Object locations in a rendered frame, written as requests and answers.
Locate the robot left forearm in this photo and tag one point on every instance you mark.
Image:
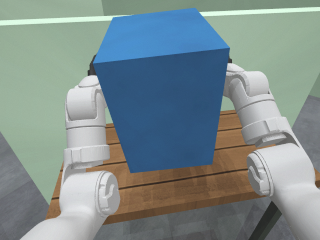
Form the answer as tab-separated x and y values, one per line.
85	122

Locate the carton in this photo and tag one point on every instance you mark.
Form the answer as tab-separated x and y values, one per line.
162	75

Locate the robot left upper arm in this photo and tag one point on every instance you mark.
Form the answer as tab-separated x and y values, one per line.
86	200

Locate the left robot hand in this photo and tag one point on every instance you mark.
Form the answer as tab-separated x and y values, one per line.
91	71

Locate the robot right upper arm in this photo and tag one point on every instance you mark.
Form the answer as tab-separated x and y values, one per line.
284	174

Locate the robot right forearm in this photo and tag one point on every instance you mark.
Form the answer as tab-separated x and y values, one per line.
260	118

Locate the table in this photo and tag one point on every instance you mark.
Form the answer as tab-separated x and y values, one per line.
159	192

